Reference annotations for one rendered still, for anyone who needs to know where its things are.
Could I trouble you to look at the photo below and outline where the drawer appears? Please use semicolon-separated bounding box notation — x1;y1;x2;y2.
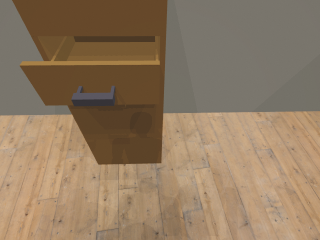
19;36;160;106

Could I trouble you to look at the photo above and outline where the cabinet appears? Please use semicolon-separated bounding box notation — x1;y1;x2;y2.
12;0;168;165

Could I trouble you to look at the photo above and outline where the handle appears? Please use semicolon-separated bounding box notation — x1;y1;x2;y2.
71;85;116;107
97;104;126;108

